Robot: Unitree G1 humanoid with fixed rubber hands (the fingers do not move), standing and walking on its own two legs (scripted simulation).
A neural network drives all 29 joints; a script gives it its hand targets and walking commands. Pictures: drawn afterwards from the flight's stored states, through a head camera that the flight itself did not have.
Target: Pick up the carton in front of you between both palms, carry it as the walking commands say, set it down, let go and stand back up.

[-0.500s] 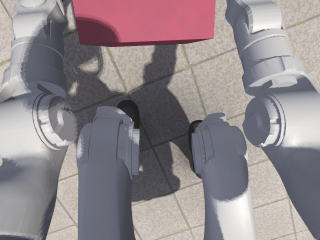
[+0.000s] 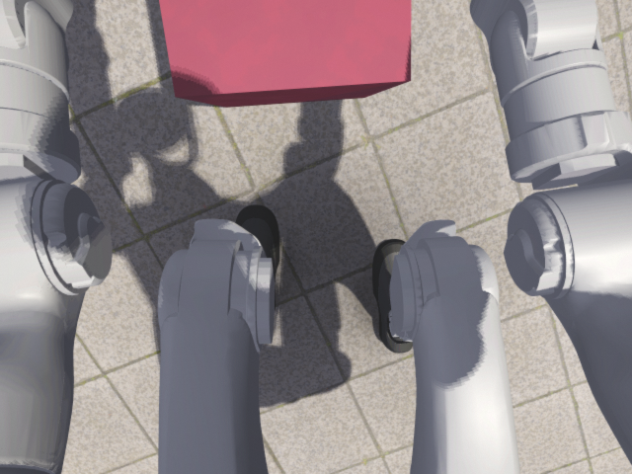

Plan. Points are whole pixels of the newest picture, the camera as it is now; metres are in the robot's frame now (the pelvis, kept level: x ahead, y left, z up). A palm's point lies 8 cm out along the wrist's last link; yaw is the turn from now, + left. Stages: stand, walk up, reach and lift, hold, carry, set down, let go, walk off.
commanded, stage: set down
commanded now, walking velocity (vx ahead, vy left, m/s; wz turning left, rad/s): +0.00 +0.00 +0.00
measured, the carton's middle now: (287, 3) +0.54 +0.09 -0.27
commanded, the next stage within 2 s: let go in 0.80 s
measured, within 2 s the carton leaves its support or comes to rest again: neither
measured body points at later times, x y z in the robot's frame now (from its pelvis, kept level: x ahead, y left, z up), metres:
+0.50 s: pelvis +0.02 +0.01 +0.12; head +0.36 +0.07 +0.42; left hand +0.55 +0.31 +0.01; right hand +0.60 -0.08 +0.02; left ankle +0.14 +0.12 -0.36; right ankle +0.09 -0.12 -0.36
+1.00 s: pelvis +0.05 +0.02 +0.26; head +0.35 +0.07 +0.59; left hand +0.52 +0.31 +0.14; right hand +0.57 -0.10 +0.15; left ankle +0.14 +0.12 -0.36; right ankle +0.09 -0.12 -0.36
